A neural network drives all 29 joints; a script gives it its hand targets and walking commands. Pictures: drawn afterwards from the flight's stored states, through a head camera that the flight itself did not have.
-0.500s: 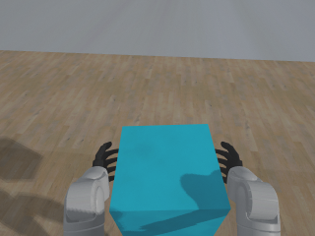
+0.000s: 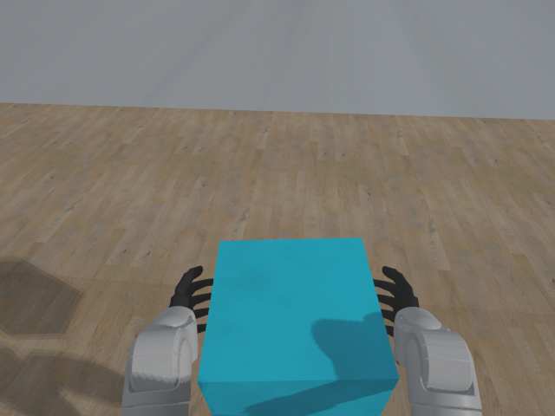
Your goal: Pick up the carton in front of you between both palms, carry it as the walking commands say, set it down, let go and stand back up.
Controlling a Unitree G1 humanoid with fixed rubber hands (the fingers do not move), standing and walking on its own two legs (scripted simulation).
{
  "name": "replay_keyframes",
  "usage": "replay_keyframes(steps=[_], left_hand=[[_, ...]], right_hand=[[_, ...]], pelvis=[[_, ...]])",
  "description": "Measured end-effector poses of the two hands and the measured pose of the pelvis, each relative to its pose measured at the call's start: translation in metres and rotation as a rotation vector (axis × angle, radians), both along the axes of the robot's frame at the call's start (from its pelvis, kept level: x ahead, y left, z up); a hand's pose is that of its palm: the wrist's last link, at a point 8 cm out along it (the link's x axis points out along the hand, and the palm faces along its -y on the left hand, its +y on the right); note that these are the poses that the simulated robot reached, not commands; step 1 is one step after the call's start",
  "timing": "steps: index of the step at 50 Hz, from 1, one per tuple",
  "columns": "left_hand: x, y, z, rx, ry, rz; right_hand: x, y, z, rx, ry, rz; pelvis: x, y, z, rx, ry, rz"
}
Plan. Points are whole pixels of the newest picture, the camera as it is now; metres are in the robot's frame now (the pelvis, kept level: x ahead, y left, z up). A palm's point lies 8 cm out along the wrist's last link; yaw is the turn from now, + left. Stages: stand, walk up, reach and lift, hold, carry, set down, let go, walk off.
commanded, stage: carry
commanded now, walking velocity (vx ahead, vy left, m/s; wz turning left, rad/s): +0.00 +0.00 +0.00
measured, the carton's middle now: (293, 344) +0.27 +0.00 -0.01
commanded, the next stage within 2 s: hold in 1.38 s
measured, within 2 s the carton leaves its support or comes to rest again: neither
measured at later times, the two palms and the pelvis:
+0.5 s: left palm (185, 326) +0.27 +0.15 +0.04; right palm (396, 327) +0.27 -0.15 +0.04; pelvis -0.03 +0.00 +0.00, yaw +0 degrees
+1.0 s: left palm (176, 330) +0.26 +0.16 +0.04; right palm (391, 331) +0.26 -0.14 +0.04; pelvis -0.03 +0.01 +0.00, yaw +0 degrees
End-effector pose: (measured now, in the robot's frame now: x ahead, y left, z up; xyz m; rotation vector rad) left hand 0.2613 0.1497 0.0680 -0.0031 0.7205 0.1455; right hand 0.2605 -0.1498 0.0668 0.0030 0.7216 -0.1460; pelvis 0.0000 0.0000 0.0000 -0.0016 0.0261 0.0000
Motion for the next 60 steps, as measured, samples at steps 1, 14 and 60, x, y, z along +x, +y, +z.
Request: replay_keyframes(steps=[1, 14, 60], left_hand=[[-0.001, 0.0, -0.001, 0.003, -0.001, -0.002], [-0.003, 0.002, -0.025, 0.042, -0.015, -0.032], [-0.003, 0.018, -0.028, 0.037, -0.059, -0.029]], right_hand=[[-0.001, 0.0, -0.001, -0.004, -0.001, 0.002], [-0.003, 0.002, -0.026, -0.039, -0.015, 0.034], [-0.003, 0.018, -0.027, -0.039, -0.059, 0.028]], pelvis=[[-0.002, 0.0, 0.0, 0.0, -0.001, 0.0], [-0.021, 0.002, 0.001, 0.005, -0.002, -0.001], [-0.03, 0.018, -0.001, 0.0, -0.002, -0.001]])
